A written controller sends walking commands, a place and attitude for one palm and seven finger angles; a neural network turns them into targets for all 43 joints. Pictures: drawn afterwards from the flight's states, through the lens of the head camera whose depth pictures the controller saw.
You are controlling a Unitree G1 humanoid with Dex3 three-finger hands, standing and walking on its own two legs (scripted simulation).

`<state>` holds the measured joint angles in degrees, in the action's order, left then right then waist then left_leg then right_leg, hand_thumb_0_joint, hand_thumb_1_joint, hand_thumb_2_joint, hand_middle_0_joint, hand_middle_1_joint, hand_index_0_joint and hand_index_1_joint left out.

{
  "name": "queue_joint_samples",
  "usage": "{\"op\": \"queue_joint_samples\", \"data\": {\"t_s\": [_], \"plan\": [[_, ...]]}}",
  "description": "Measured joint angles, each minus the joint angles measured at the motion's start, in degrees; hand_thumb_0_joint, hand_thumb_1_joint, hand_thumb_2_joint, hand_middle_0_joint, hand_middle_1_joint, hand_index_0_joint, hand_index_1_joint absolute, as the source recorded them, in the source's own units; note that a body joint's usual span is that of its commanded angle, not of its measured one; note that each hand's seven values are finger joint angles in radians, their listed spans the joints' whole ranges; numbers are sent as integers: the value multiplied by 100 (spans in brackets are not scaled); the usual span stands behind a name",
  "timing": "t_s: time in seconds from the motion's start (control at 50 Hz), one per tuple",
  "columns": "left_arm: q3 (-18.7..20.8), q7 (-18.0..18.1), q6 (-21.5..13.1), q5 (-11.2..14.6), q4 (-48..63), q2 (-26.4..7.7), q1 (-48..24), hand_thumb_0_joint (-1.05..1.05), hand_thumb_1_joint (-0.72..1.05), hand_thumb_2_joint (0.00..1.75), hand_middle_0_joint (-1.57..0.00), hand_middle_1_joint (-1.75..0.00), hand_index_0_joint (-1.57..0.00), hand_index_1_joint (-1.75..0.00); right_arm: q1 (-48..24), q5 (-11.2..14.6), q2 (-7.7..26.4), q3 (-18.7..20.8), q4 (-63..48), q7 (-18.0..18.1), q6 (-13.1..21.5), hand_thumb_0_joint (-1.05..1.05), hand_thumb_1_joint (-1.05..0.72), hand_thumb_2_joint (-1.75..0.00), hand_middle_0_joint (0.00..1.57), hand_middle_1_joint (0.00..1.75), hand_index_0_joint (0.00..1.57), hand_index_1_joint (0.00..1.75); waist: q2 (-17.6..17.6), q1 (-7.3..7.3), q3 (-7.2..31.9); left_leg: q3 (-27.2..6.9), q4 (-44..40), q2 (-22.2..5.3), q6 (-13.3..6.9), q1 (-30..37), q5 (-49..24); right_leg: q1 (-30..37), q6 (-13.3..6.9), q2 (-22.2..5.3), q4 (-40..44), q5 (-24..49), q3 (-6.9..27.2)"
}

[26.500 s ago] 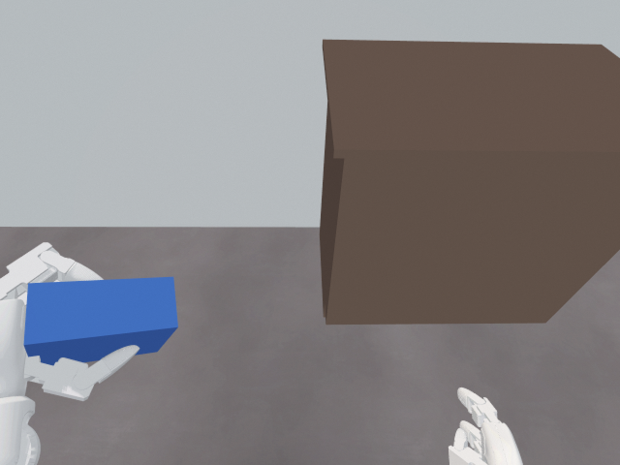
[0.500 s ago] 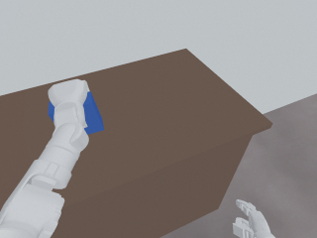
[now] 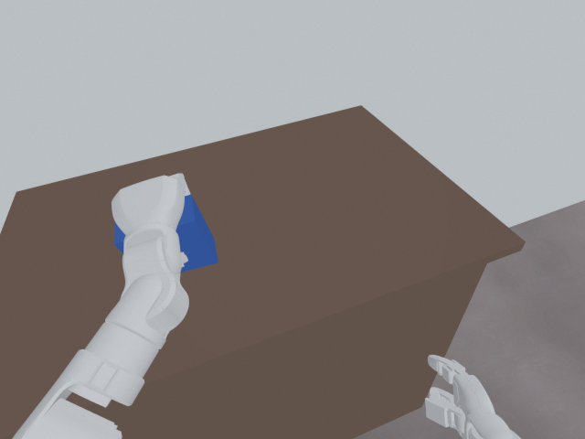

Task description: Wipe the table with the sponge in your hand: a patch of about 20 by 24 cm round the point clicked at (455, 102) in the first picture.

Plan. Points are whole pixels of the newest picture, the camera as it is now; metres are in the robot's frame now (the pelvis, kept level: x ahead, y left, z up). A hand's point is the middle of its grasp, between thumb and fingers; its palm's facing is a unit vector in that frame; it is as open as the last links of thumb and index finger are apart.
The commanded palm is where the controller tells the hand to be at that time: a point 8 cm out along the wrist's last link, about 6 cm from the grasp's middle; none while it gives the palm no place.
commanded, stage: wipe back along the middle lane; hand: left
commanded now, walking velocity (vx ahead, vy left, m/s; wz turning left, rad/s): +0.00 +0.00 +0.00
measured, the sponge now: (174, 247) +0.36 +0.22 +0.10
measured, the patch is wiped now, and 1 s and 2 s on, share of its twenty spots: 0.90 0.95 0.95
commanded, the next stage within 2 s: slide across to the third lane in 0.54 s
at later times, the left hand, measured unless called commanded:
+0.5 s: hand (173, 253) +0.31 +0.19 +0.14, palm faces +0.24 -0.16 -0.96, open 9.4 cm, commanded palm +0.24 +0.18 +0.16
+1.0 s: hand (192, 259) +0.29 +0.16 +0.15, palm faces +0.20 -0.12 -0.97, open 9.4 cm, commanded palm +0.26 +0.14 +0.18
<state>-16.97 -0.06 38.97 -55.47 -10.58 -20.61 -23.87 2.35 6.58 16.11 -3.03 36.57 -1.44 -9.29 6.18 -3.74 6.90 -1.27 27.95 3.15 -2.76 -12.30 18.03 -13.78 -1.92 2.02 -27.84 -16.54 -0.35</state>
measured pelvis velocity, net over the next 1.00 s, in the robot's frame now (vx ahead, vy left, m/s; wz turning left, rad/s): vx -0.03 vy -0.03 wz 0.01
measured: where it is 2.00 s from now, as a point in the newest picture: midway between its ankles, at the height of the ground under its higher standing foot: outside the picture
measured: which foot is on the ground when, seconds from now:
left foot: down 0.00-1.00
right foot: down 0.00-1.00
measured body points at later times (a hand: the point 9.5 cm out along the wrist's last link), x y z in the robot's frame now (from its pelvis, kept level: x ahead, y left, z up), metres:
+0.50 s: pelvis -0.01 +0.00 +0.00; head -0.04 -0.05 +0.44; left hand +0.29 +0.20 +0.19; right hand +0.23 -0.20 -0.08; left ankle -0.04 +0.09 -0.74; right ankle -0.02 -0.10 -0.74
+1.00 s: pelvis -0.03 -0.03 +0.00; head -0.07 -0.08 +0.44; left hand +0.28 +0.16 +0.20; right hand +0.21 -0.23 -0.08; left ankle -0.04 +0.09 -0.74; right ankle -0.02 -0.10 -0.74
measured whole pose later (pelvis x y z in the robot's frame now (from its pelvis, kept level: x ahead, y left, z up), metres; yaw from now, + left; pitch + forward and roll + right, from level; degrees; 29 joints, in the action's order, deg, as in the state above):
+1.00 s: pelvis -0.03 -0.03 +0.00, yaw +0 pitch -1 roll +1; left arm -20.4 1.2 41.7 -53.7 -0.6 -18.8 -18.3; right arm 1.3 6.5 15.6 -3.0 36.5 -0.9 -8.3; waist 6.2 -4.7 4.9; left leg -2.0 29.8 1.9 -0.5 -11.4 17.0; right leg -13.5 -4.2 3.2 -31.1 -16.3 -1.4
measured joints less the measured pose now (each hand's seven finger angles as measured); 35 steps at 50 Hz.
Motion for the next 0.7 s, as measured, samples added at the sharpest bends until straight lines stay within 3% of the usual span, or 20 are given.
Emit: {"op": "queue_joint_samples", "data": {"t_s": [0.26,0.56,0.7], "plan": [[-83,44,86,-80,850,126,501,4,-42,108,-65,-150,-73,-146,-260,-19,-131,-97,-223,-109,-91,1,-90,-90,20,30,19,30,-80,-118,-21,4,183,-6,10,13,108,12,-15,9,-182,-104,-6],[81,283,22,72,1937,143,1445,4,-40,107,-60,-150,-74,-142,-55,-31,-109,-70,-237,-185,-254,1,-90,-90,20,30,20,30,-32,-62,-79,106,268,-75,57,62,124,2,-63,80,-312,-97,84],[111,379,22,155,1989,164,1529,4,-40,107,-60,-149,-75,-141,-63,-32,-90,-58,-214,-100,-269,1,-90,-90,20,30,20,30,-49,-67,-130,103,271,-108,110,80,75,0,-114,111,-354,-65,75]]}}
